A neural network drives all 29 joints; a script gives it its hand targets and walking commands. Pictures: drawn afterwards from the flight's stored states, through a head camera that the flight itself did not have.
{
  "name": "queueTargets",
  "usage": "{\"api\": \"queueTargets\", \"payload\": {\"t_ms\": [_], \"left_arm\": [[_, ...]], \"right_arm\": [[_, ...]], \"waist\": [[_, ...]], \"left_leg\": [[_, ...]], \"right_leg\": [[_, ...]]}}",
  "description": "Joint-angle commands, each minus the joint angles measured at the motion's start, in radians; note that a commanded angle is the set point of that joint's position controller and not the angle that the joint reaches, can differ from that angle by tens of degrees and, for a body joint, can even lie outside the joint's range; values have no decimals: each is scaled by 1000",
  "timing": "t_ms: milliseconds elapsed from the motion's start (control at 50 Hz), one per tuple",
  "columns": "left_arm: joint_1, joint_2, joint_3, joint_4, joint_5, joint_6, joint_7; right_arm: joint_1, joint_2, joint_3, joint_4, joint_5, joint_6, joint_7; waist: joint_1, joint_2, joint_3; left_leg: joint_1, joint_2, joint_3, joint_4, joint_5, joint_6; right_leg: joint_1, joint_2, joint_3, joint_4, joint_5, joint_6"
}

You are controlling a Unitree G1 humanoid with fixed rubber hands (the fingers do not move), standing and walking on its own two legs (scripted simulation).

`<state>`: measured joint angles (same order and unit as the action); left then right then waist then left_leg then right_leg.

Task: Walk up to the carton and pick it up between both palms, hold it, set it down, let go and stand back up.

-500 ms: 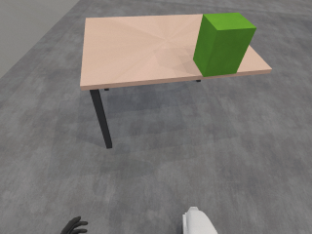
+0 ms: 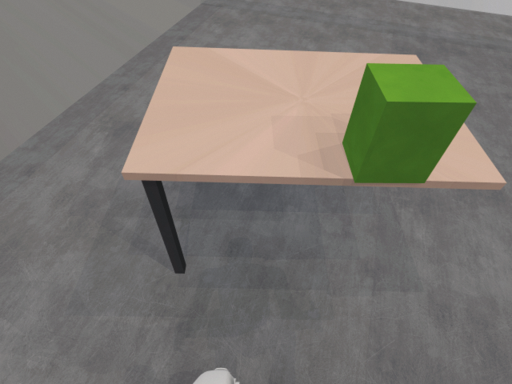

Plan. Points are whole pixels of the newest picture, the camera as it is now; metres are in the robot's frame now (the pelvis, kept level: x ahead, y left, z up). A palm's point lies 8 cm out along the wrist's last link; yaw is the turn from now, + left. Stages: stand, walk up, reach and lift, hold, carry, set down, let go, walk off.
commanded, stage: walk up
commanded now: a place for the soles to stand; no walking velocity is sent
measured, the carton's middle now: (397, 126) +0.72 -0.28 +0.00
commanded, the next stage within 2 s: none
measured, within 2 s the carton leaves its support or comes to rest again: neither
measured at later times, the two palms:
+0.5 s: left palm (230, 324) +0.24 +0.08 -0.11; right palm out of the picture +0.11 -0.47 -0.12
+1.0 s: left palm (299, 317) +0.27 -0.04 -0.13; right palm out of the picture +0.29 -0.58 -0.07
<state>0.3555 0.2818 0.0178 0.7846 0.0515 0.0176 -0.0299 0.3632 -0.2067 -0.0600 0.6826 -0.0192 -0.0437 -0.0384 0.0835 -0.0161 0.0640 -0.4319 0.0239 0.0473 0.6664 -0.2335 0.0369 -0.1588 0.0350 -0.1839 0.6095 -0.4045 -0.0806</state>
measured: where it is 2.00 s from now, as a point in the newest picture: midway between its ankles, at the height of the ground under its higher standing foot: outside the picture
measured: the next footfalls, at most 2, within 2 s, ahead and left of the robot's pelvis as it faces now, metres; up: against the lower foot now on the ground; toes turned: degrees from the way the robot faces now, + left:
left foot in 0.02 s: +0.15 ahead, +0.10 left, +0.00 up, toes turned +3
right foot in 0.46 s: +0.21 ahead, -0.33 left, +0.00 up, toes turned -7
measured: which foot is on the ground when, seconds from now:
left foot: up 0.00-0.00, down 0.02-0.46, up 0.48-0.80, down 0.82-1.00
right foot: down 0.00-0.04, up 0.06-0.44, down 0.46-0.84, up 0.86-1.00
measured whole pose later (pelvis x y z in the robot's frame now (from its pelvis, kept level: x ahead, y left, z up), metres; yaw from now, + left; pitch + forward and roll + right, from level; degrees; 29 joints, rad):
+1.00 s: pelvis +0.20 -0.31 +0.00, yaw +1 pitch -3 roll -1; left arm 0.30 0.31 0.03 0.68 0.06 0.11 -0.05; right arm 0.33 -0.24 -0.04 0.65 -0.05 -0.02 -0.09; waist 0.01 -0.09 0.10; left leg -0.36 0.06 0.02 0.66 -0.25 0.04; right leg -0.52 -0.03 0.00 1.26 -0.44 0.03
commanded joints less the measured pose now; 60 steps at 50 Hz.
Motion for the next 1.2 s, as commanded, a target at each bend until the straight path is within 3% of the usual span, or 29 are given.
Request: {"api": "queueTargets", "payload": {"t_ms": [0,20,40,60,120,160,220,340,400,420,440,460,480,560,660,720,760,780,800,820,840,880,940,1060,1100,1120,1140,1160,1180], "left_arm": [[-71,90,4,-114,1,-12,-1],[-39,79,7,-147,-1,-2,-4],[-44,167,41,-148,16,26,-1],[-81,185,48,-154,17,40,0],[-68,115,48,-165,20,47,-18],[-33,77,45,-159,12,49,-32],[-54,56,46,-170,1,46,-48],[-118,60,52,-199,-12,25,-73],[74,73,63,-144,-12,16,-66],[164,113,78,-113,-12,5,-56],[218,213,93,-115,-13,-7,-47],[194,259,92,-141,-24,-14,-30],[72,299,105,-169,-40,-9,-11],[-87,186,63,-197,-34,-4,10],[-28,127,38,-149,-6,-16,11],[-26,127,26,-145,-2,0,9],[-43,130,15,-152,-7,14,6],[-44,120,7,-165,-9,14,5],[-42,95,-3,-189,-11,11,4],[-30,109,6,-205,-4,32,3],[-48,166,32,-204,10,65,6],[-61,149,44,-205,12,82,2],[-22,109,48,-198,14,76,-22],[-49,69,48,-199,-33,42,-40],[51,67,50,-156,-53,22,-32],[102,80,58,-136,-51,14,-23],[143,106,65,-120,-43,3,-10],[121,166,70,-135,-41,-5,-5],[112,242,75,-162,-43,-10,0]], "right_arm": [[245,-185,-68,-14,-25,-30,-34],[309,-294,-95,-21,-37,-21,-43],[292,-301,-95,-20,-32,-2,-56],[246,-266,-74,-35,-26,3,-59],[71,-230,-50,-63,-26,-6,-57],[49,-224,-52,-59,-31,-23,-43],[55,-236,-56,-52,-39,-37,-32],[43,-303,-82,-47,-41,-28,-23],[-32,-305,-77,-53,-47,-1,-17],[6,-242,-52,-55,-55,9,-13],[20,-131,-15,-77,-47,19,-7],[12,-80,2,-110,-17,26,-11],[32,-95,-10,-121,1,32,-25],[100,-200,-52,-48,-24,21,-30],[47,-122,-36,-81,-10,15,-16],[49,-93,-26,-90,5,-5,-23],[103,-102,-34,-77,2,-19,-33],[154,-145,-49,-67,-11,-21,-42],[222,-228,-74,-62,-30,-19,-51],[230,-305,-88,-78,-40,-2,-66],[217,-293,-81,-72,-27,14,-74],[87,-241,-59,-97,-29,21,-76],[-7,-229,-52,-93,-35,1,-64],[-32,-269,-50,-101,-38,-10,-24],[-74,-288,-43,-111,-28,4,-1],[-94,-286,-37,-112,-22,18,7],[-57,-251,-22,-97,-20,30,16],[0,-179,0,-98,-19,39,20],[33,-111,25,-113,-9,46,21]], "waist": [[-152,32,-55],[-181,248,-118],[-183,168,-87],[-173,92,-14],[-94,106,24],[-79,138,2],[-84,167,4],[-98,216,26],[4,134,-8],[30,-23,-34],[72,-307,-15],[73,-329,9],[16,-315,24],[-64,-172,53],[-37,-116,35],[-44,-84,-42],[-83,-82,-89],[-114,-43,-116],[-152,80,-163],[-170,230,-122],[-169,113,-76],[-116,58,-14],[-76,148,-22],[-101,237,-9],[-68,283,-44],[-41,242,-38],[-15,111,-27],[-17,-56,-15],[-25,-208,-8]], "left_leg": [[454,101,-163,-136,27,94],[526,380,-660,-283,-157,232],[456,455,-841,-364,-321,295],[345,436,-756,-398,-391,276],[185,322,-470,-383,-274,206],[155,271,-353,-360,-178,195],[176,253,-258,-357,-136,191],[48,263,-169,-380,-354,151],[-117,209,-66,-205,-472,114],[-172,143,-24,23,-504,94],[-250,5,32,363,-478,41],[-312,-81,-115,543,-449,12],[-304,-57,-179,623,-403,21],[-190,10,-152,564,-219,-25],[-130,-14,-112,269,-236,-28],[11,-19,-35,21,-46,-1],[195,-21,-1,-149,130,24],[357,26,-97,-154,160,61],[495,202,-364,-182,20,135],[451,430,-749,-300,-42,278],[323,460,-805,-348,-225,318],[211,371,-591,-361,-270,255],[142,268,-392,-334,-153,207],[74,188,-185,-309,-200,159],[-26,148,-118,-249,-242,126],[-81,131,-94,-176,-285,108],[-126,95,-65,-35,-351,81],[-175,49,-19,100,-408,36],[-183,9,-24,283,-409,-25]], "right_leg": [[-361,-166,133,152,310,44],[-512,-28,73,499,-68,111],[-538,-80,163,666,-179,112],[-564,-100,203,731,-147,119],[-523,-150,265,712,-31,112],[-479,-143,255,679,17,109],[-485,-163,225,545,58,124],[-261,-176,176,236,125,99],[54,-112,77,115,129,84],[156,-74,93,68,78,87],[110,-194,311,-94,-99,53],[21,-327,594,-267,-185,-27],[-73,-401,723,-386,-266,-77],[-147,-345,513,-325,-145,-105],[-64,-319,320,-246,268,-152],[-29,-278,224,-122,494,-114],[-103,-235,180,-14,451,-53],[-237,-210,182,85,423,2],[-400,-156,152,275,288,66],[-544,-48,122,544,-179,115],[-506,-102,212,657,-185,112],[-524,-122,272,735,-91,123],[-455,-125,279,700,-6,119],[-319,-126,180,313,6,120],[-96,-81,131,159,62,105],[14,-55,90,46,137,98],[78,-27,96,-31,146,109],[74,-106,222,-90,145,105],[-48,-286,512,-248,-55,45]]}}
